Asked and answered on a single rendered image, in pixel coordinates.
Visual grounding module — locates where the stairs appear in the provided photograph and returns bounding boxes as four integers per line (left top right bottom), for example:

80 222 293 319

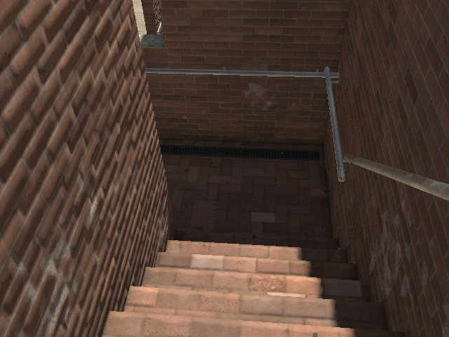
102 230 405 337

